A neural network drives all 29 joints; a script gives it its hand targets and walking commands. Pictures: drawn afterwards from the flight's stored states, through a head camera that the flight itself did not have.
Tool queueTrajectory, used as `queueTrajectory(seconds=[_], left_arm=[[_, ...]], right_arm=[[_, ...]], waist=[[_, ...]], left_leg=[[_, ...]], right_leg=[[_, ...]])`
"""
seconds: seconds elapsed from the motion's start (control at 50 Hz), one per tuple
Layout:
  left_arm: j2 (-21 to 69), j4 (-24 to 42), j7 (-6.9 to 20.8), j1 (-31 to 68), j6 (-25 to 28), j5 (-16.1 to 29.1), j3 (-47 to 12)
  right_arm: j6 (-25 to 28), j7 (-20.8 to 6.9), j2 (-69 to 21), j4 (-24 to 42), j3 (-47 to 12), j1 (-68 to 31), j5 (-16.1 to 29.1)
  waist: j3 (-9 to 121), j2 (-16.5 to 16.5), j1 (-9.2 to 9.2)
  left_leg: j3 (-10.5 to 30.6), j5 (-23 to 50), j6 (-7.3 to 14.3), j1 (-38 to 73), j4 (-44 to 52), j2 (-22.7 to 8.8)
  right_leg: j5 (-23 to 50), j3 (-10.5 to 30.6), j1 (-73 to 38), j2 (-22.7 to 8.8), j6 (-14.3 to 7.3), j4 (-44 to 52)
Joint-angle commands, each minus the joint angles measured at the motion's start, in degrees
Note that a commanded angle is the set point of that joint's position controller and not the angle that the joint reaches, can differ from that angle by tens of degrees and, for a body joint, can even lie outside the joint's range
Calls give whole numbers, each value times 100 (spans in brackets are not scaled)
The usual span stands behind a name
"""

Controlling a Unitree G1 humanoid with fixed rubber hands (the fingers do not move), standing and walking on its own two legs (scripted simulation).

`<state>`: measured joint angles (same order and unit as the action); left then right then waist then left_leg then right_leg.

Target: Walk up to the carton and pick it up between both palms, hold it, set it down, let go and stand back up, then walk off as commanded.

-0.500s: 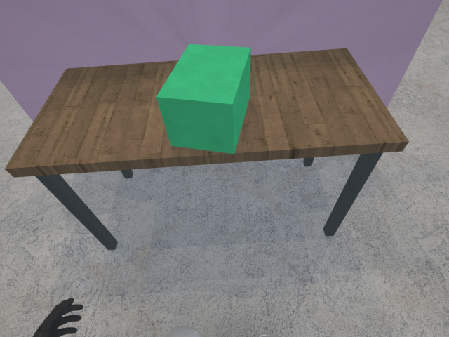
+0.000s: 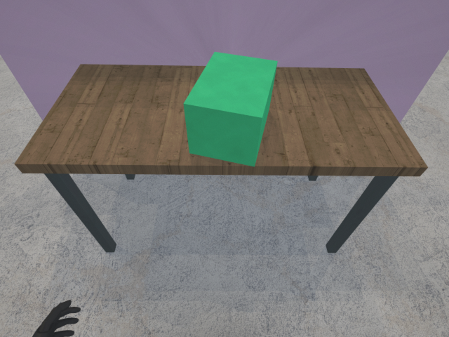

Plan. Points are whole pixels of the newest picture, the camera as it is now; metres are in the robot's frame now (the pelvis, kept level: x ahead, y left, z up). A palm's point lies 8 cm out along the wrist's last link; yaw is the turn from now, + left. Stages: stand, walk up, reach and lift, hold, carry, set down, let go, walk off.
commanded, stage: walk off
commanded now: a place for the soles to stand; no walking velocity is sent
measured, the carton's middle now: (233, 106) +0.71 +0.00 -0.01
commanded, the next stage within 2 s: stand in 0.94 s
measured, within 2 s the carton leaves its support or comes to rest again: neither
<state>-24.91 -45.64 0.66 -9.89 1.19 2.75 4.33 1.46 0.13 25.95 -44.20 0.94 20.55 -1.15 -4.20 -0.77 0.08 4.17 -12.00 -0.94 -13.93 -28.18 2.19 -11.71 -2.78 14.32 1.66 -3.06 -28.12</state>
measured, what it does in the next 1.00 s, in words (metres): stands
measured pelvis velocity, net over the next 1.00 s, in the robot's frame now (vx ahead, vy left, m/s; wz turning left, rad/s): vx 0.01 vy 0.00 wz -0.02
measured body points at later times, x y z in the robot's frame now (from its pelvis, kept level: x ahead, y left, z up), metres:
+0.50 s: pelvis +0.00 +0.00 +0.00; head +0.01 +0.00 +0.45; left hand +0.13 +0.33 -0.09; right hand +0.09 -0.33 -0.09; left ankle +0.04 +0.12 -0.74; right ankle +0.04 -0.09 -0.74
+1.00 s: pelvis +0.01 +0.00 +0.00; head +0.03 +0.00 +0.45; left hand +0.17 +0.33 -0.08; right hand +0.10 -0.33 -0.09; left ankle +0.04 +0.12 -0.74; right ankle +0.04 -0.09 -0.74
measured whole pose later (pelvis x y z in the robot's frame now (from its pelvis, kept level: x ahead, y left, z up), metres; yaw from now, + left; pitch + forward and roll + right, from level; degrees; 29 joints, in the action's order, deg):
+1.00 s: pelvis +0.01 +0.00 +0.00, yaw -1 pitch -1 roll +0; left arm -24.9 -48.4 0.7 -6.7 1.0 2.7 4.3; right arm 1.7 -0.7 25.9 -44.2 0.9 16.1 -1.2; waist -2.7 -0.2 0.1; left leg 2.6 -12.4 1.2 -13.1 -26.4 2.3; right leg -12.1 -1.2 14.4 1.6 -2.5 -27.2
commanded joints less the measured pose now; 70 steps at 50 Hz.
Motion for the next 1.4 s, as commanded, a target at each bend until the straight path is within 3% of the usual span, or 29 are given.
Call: queueTrajectory(seconds=[0.0, 0.04, 0.1, 0.14, 0.26, 0.36, 0.5, 0.58, 0.8, 0.92, 0.94, 0.98, 1.02, 1.18, 1.38], left_arm=[[-735, 262, -58, 82, -2, -250, 80], [-774, 203, -42, 128, 25, -291, 73], [-803, 161, -66, 123, 34, -269, 65], [-827, 161, -74, 158, 34, -255, 82], [-832, 84, -75, 191, 47, -272, 55], [-887, 71, -46, 315, 74, -315, 41], [-1010, 60, -20, 612, 125, -344, 48], [-998, 66, -24, 627, 128, -345, 57], [-888, 125, -53, 567, 89, -304, 26], [-886, 139, -62, 542, 61, -308, 24], [-741, -213, -17, 622, 83, -359, -79], [-868, -334, 5, 636, 129, -407, -70], [-882, -409, 26, 684, 150, -404, -85], [-867, -783, 49, 782, 180, -407, -113], [-859, -1056, 34, 853, 145, -397, -117]], right_arm=[[167, -30, 892, -160, 238, -560, -22], [170, -45, 849, -145, 241, -575, -8], [210, -24, 812, -104, 250, -627, -10], [189, -23, 834, -100, 271, -592, -5], [123, -28, 813, -53, 261, -828, 28], [73, -52, 800, -64, 260, -880, 40], [43, -90, 773, -219, 277, -661, 39], [38, -91, 756, -228, 275, -597, 38], [67, -44, 737, -100, 251, -725, 38], [53, -41, 728, -69, 253, -768, 39], [99, -9, 829, -65, 127, -898, 12], [144, 3, 771, -35, 122, -962, -4], [176, 3, 796, -68, 129, -887, 12], [199, 25, 787, -133, 109, -869, 27], [178, 70, 790, -174, 97, -941, 42]], waist=[[404, 674, -94], [257, 645, -47], [474, 796, -26], [630, 737, 17], [636, 600, 18], [450, 451, 60], [327, 175, 195], [530, 125, 195], [965, 297, 135], [956, 333, 132], [909, 372, -94], [655, 300, -74], [623, 254, -46], [848, 349, -26], [810, 365, -52]], left_leg=[[1403, -293, 730, -779, 1168, -1243], [1362, -297, 612, -861, 1220, -1183], [1131, 916, 484, -265, 921, -1088], [1066, 1270, 464, -53, 796, -1071], [894, 384, 573, -324, 851, -1000], [796, -675, 524, -584, 915, -799], [487, -762, 399, -88, 600, -382], [438, -407, 366, 50, 525, -371], [571, 777, 398, 169, 655, -712], [531, 741, 411, 179, 651, -713], [671, -123, 420, -5, 904, -801], [640, -523, 399, -115, 984, -738], [603, -443, 395, -37, 941, -711], [506, 392, 360, 300, 856, -753], [493, 502, 338, 343, 921, -780]], right_leg=[[-1202, 701, -786, -309, 92, 121], [-1001, 750, -827, -363, 62, 285], [-348, 829, -544, -448, 41, 163], [-289, 801, -537, -419, 27, 205], [-82, 845, -726, -473, 11, 278], [-527, 1081, -612, -666, -1, 583], [-1269, 1415, -4, -1025, -18, 1226], [-960, 1388, -149, -1038, -21, 1182], [513, 990, -677, -832, -27, 536], [490, 978, -643, -817, -35, 517], [-180, 1104, -784, -882, -47, 738], [-620, 1244, -584, -932, -79, 910], [-645, 1287, -479, -949, -94, 969], [405, 1174, -682, -910, -56, 858], [608, 1146, -809, -893, -32, 897]])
